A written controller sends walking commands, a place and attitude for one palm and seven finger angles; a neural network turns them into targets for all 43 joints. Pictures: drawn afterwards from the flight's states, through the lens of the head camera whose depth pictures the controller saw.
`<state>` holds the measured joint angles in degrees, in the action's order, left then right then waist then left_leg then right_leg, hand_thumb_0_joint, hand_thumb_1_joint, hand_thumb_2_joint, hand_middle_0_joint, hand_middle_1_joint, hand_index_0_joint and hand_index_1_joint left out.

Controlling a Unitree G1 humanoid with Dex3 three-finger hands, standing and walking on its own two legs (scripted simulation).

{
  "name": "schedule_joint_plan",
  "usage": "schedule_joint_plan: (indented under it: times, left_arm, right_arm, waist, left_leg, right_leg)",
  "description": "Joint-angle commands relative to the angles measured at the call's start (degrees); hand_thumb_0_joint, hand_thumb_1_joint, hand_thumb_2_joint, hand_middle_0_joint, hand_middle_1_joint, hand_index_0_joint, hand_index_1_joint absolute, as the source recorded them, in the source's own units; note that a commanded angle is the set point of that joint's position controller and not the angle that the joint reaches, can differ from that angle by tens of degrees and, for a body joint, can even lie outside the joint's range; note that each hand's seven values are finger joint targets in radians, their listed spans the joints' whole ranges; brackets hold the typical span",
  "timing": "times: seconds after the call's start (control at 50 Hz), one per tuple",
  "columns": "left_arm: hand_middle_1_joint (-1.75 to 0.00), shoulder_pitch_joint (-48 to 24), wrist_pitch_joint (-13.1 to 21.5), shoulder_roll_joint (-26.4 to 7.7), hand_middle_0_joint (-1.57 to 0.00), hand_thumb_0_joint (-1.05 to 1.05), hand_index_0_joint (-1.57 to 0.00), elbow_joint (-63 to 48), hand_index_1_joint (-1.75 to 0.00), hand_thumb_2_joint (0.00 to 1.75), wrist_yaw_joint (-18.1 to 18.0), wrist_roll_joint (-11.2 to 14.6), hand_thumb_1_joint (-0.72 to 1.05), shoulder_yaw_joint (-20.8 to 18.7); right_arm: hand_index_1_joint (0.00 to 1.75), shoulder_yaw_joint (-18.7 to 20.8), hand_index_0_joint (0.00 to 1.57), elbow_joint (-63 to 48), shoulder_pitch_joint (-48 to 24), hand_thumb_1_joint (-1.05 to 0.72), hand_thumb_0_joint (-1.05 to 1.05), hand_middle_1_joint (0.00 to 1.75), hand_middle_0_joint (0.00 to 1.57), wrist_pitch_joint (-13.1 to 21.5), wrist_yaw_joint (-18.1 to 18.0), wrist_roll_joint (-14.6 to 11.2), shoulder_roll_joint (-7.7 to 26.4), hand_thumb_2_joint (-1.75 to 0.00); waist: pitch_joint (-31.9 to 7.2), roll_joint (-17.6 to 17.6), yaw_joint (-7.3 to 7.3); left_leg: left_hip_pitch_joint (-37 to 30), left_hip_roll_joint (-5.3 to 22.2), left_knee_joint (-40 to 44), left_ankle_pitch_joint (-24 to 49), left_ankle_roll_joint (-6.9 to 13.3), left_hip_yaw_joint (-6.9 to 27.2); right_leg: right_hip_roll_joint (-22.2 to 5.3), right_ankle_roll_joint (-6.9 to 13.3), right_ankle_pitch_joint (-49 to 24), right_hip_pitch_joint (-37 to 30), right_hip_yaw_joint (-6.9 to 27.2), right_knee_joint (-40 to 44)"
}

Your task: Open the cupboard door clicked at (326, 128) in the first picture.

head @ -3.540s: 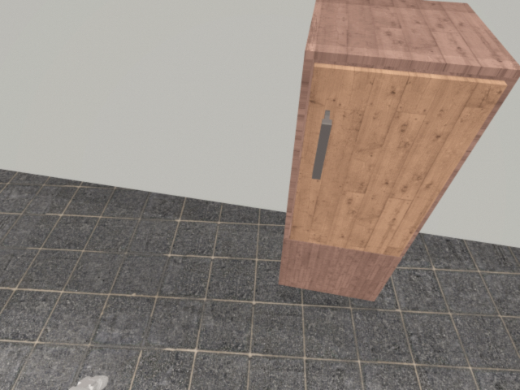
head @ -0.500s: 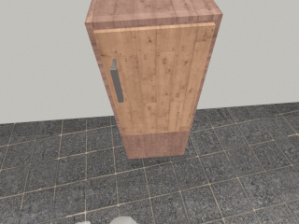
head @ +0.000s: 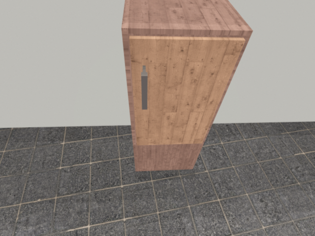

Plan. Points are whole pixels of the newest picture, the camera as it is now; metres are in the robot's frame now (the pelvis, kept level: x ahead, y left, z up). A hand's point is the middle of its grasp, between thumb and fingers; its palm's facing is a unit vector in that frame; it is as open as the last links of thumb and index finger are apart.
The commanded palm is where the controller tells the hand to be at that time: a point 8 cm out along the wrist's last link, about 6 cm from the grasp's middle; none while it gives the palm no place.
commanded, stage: come to a stop and stand still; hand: left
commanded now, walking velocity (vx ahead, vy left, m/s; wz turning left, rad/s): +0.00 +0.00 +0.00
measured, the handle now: (144, 88) +0.58 +0.09 +0.02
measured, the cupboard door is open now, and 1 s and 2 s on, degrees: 0 0 0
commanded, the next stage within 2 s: look again from close up in 0.46 s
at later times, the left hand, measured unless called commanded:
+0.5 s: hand out of the picture -0.04 +0.14 -0.18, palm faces +0.02 -0.99 -0.15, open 7.3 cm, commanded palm none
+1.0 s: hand out of the picture -0.01 +0.16 -0.17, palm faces +0.05 -0.97 -0.23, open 7.4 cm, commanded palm none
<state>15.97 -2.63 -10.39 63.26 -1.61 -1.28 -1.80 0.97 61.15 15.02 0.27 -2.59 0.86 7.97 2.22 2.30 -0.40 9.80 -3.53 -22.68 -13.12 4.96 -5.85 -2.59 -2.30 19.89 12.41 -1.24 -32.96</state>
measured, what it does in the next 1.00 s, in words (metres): steps on the spot: right foot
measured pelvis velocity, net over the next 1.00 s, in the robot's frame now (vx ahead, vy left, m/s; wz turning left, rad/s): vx -0.04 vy -0.02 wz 0.02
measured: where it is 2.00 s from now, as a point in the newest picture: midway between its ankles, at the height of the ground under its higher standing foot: outside the picture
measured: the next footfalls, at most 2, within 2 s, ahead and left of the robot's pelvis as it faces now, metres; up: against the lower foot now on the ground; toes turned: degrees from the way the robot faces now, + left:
right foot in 0.02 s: +0.01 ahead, -0.13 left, +0.00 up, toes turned -2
left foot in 1.84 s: +0.03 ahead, +0.06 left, +0.00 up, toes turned +16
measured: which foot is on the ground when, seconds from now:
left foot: down 0.00-1.00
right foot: up 0.00-0.00, down 0.02-1.00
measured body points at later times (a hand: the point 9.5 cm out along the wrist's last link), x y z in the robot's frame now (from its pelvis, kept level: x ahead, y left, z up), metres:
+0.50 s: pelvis -0.02 -0.01 +0.00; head -0.02 -0.01 +0.45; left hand -0.04 +0.19 -0.16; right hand -0.06 -0.22 -0.16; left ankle -0.01 +0.06 -0.74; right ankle -0.03 -0.13 -0.74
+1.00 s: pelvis -0.04 -0.02 +0.00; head -0.08 -0.03 +0.44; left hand -0.01 +0.21 -0.15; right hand +0.02 -0.26 -0.15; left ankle -0.01 +0.06 -0.74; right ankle -0.03 -0.13 -0.74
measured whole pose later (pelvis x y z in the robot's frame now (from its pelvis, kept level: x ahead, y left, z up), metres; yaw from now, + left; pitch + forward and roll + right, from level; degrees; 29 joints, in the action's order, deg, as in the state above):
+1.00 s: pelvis -0.04 -0.02 +0.00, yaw +1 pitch -4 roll +0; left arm 18.0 0.5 -10.6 57.5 -2.3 -1.3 0.5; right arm 0.0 57.8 14.1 0.1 -1.0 1.0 11.0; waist -1.6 -0.3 -0.1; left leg 12.4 -0.6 -28.5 -12.7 2.6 -4.2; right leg 0.4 1.5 15.1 9.8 -3.7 -28.4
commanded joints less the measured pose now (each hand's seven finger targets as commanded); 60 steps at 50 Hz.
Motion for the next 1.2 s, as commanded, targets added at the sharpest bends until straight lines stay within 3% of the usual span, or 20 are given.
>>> schedule_joint_plan:
  times: [0.0,0.02,0.04,0.08,0.12,0.18,0.28,0.52,0.54,0.56,0.58,0.62,0.68,0.74,0.82,0.86,0.98,1.06,1.18]
  left_arm:
    - [-0.3,3.62,2.56,-3.34,-0.2,0.0,-0.2,-0.2,-0.3,0.9,-0.93,0.44,0.9,0.28]
    - [-0.3,3.12,2.78,-3.66,-0.2,0.0,-0.2,0.01,-0.3,0.9,-1.03,0.5,0.9,0.58]
    - [-0.3,2.46,2.72,-3.88,-0.2,0.0,-0.2,0.03,-0.3,0.9,-1.09,0.61,0.9,0.73]
    - [-0.3,2.62,3.09,-2.41,-0.2,0.0,-0.2,0.82,-0.3,0.9,-1.02,0.62,0.9,1.08]
    - [-0.3,2.37,2.92,-1.63,-0.2,0.0,-0.2,0.92,-0.3,0.9,-1.01,0.74,0.9,1.31]
    - [-0.3,2.54,2.66,-1.76,-0.2,0.0,-0.2,1.1,-0.3,0.9,-1.05,0.65,0.9,1.26]
    - [-0.3,3.78,2.56,-1.3,-0.2,0.0,-0.2,1.41,-0.3,0.9,-0.98,0.54,0.9,1.29]
    - [-0.3,5.57,3.16,-0.08,-0.2,0.0,-0.2,2.1,-0.3,0.9,-1.0,0.61,0.9,1.47]
    - [-0.3,2.44,4.22,-11.04,-0.2,0.0,-0.2,-4.83,-0.3,0.9,-0.82,-0.5,0.9,1.97]
    - [-0.3,4.12,4.41,-5.9,-0.2,0.0,-0.2,-4.45,-0.3,0.9,-1.17,-0.11,0.9,0.46]
    - [-0.3,4.05,4.6,-5.33,-0.2,0.0,-0.2,-3.47,-0.3,0.9,-1.23,-0.3,0.9,0.44]
    - [-0.3,6.07,4.48,-4.0,-0.2,0.0,-0.2,-4.59,-0.3,0.9,-1.06,0.16,0.9,0.86]
    - [-0.3,6.01,3.84,-3.79,-0.2,0.0,-0.2,-5.7,-0.3,0.9,-1.0,0.06,0.9,0.77]
    - [-0.3,5.75,3.9,-4.59,-0.2,0.0,-0.2,-6.73,-0.3,0.9,-1.07,0.09,0.9,0.71]
    - [-0.3,5.45,3.8,-5.64,-0.2,0.0,-0.2,-7.63,-0.3,0.9,-1.06,0.25,0.9,0.86]
    - [-0.3,4.95,3.83,-5.87,-0.2,0.0,-0.2,-7.86,-0.3,0.9,-1.07,0.25,0.9,1.07]
    - [-0.3,4.64,3.86,-6.09,-0.2,0.0,-0.2,-8.2,-0.3,0.9,-1.02,0.34,0.9,1.43]
    - [-0.3,4.93,3.78,-5.77,-0.2,0.0,-0.2,-7.87,-0.3,0.9,-1.03,0.35,0.9,1.51]
    - [-0.3,6.11,3.74,-4.52,-0.2,0.0,-0.2,-6.65,-0.3,0.9,-1.11,0.32,0.9,1.52]
  right_arm:
    - [0.3,1.26,0.2,0.04,4.01,-0.9,0.0,0.3,0.2,1.09,-0.13,-0.93,5.97,-0.9]
    - [0.3,0.83,0.2,0.13,3.43,-0.9,0.0,0.3,0.2,1.05,0.02,-1.02,5.06,-0.9]
    - [0.3,0.59,0.2,0.55,3.49,-0.9,0.0,0.3,0.2,0.99,0.22,-0.92,4.54,-0.9]
    - [0.3,0.46,0.2,1.93,3.79,-0.9,0.0,0.3,0.2,0.61,0.19,-0.49,4.93,-0.9]
    - [0.3,0.36,0.2,2.87,4.8,-0.9,0.0,0.3,0.2,0.66,0.25,-0.41,5.07,-0.9]
    - [0.3,0.11,0.2,3.91,5.0,-0.9,0.0,0.3,0.2,0.61,0.34,-0.35,4.6,-0.9]
    - [0.3,0.0,0.2,4.62,5.66,-0.9,0.0,0.3,0.2,0.41,0.34,-0.28,4.13,-0.9]
    - [0.3,-0.04,0.2,5.06,7.04,-0.9,0.0,0.3,0.2,0.69,0.13,-0.3,3.38,-0.9]
    - [0.3,0.23,0.2,-2.98,3.98,-0.9,0.0,0.3,0.2,1.24,1.21,-0.41,11.39,-0.9]
    - [0.3,0.99,0.2,-4.2,3.25,-0.9,0.0,0.3,0.2,2.83,0.52,0.53,10.62,-0.9]
    - [0.3,1.16,0.2,-3.36,3.5,-0.9,0.0,0.3,0.2,3.16,-0.01,0.47,9.14,-0.9]
    - [0.3,0.9,0.2,-4.06,5.18,-0.9,0.0,0.3,0.2,2.6,-0.15,0.27,7.71,-0.9]
    - [0.3,0.89,0.2,-5.1,5.37,-0.9,0.0,0.3,0.2,1.4,0.12,0.32,6.99,-0.9]
    - [0.3,0.62,0.2,-5.38,5.3,-0.9,0.0,0.3,0.2,1.1,0.45,0.22,7.31,-0.9]
    - [0.3,0.7,0.2,-5.76,3.13,-0.9,0.0,0.3,0.2,0.79,0.77,0.09,8.74,-0.9]
    - [0.3,0.43,0.2,-5.77,2.59,-0.9,0.0,0.3,0.2,0.62,1.09,0.09,8.78,-0.9]
    - [0.3,0.09,0.2,-4.98,1.84,-0.9,0.0,0.3,0.2,0.27,1.56,0.0,8.34,-0.9]
    - [0.3,-0.09,0.2,-3.98,1.98,-0.9,0.0,0.3,0.2,0.12,1.73,-0.03,7.92,-0.9]
    - [0.3,-0.05,0.2,-2.0,3.61,-0.9,0.0,0.3,0.2,-0.04,1.74,-0.14,7.22,-0.9]
  waist:
    - [-4.83,-2.65,0.19]
    - [-2.5,-1.49,0.48]
    - [-0.26,-2.68,0.7]
    - [0.85,4.01,0.89]
    - [1.96,2.69,0.98]
    - [3.44,-0.51,0.75]
    - [5.21,-1.71,0.43]
    - [2.28,-2.9,0.87]
    - [7.53,0.94,2.03]
    - [-0.86,-2.5,0.33]
    - [-4.53,-3.7,1.24]
    - [-7.23,-5.19,1.22]
    - [-1.74,-0.67,1.45]
    - [-0.21,-1.04,1.39]
    - [3.06,-1.79,0.83]
    - [4.29,-0.5,0.79]
    - [3.73,-0.35,0.82]
    - [3.54,-2.03,0.7]
    - [3.32,-1.1,0.79]
  left_leg:
    - [-2.35,11.91,0.95,20.95,-1.56,10.15]
    - [-0.13,10.4,2.22,14.59,-2.65,9.31]
    - [1.54,9.82,4.13,11.16,-3.04,9.97]
    - [-1.2,9.71,4.2,10.26,-3.11,8.9]
    - [-1.73,9.84,5.91,6.64,-2.89,9.06]
    - [-0.1,9.83,7.56,2.15,-2.93,9.25]
    - [2.56,9.93,9.18,-3.55,-2.92,10.01]
    - [-0.09,10.01,7.73,0.04,-2.99,9.46]
    - [4.26,7.51,4.99,8.6,-4.42,10.51]
    - [3.8,9.74,0.79,7.88,-3.25,11.46]
    - [1.83,9.37,-0.14,9.84,-2.83,11.38]
    - [1.22,8.91,-2.02,7.54,-2.32,11.19]
    - [5.07,8.09,-3.39,3.9,-2.05,9.87]
    - [4.46,8.38,-3.29,7.06,-2.0,9.37]
    - [5.81,8.88,-1.08,4.05,-2.09,9.39]
    - [6.19,8.72,-0.27,2.2,-2.27,9.29]
    - [4.81,8.37,1.13,-0.08,-2.82,8.9]
    - [4.88,8.52,2.46,-1.9,-3.04,8.98]
    - [5.87,8.72,3.92,-4.71,-3.23,9.45]
  right_leg:
    - [-4.03,2.15,-17.53,-7.26,4.06,13.67]
    - [-6.16,3.24,-20.29,-6.59,5.61,13.12]
    - [-6.83,3.89,-19.92,-5.88,5.07,12.53]
    - [-5.31,4.07,-18.03,-2.81,5.25,12.77]
    - [-4.61,3.7,-11.69,-1.01,4.88,14.03]
    - [-3.94,3.46,-8.89,-0.78,4.56,14.26]
    - [-3.54,3.45,-7.07,-0.32,4.2,14.53]
    - [-3.43,3.67,-9.05,0.04,4.62,14.67]
    - [-1.29,4.73,-9.74,1.29,1.51,10.27]
    - [-3.17,4.79,-8.11,-1.0,3.25,8.5]
    - [-3.51,5.68,-11.73,-1.87,3.64,7.95]
    - [-3.8,5.95,-11.97,-2.09,4.21,8.27]
    - [-4.17,6.16,-10.36,0.65,5.33,9.51]
    - [-3.82,6.06,-13.2,1.24,5.16,8.88]
    - [-3.39,5.4,-10.49,2.32,5.3,10.11]
    - [-3.44,5.18,-8.37,2.86,5.51,11.36]
    - [-3.67,4.55,-4.89,2.99,6.38,14.4]
    - [-3.58,4.27,-3.67,2.75,6.09,15.25]
    - [-3.44,4.03,-1.14,2.36,5.85,16.14]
